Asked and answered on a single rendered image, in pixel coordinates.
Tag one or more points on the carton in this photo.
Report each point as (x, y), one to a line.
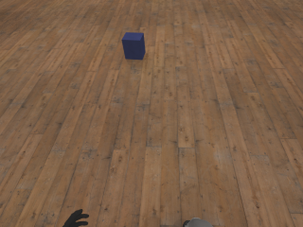
(134, 45)

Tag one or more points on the left robot hand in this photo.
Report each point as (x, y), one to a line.
(71, 222)

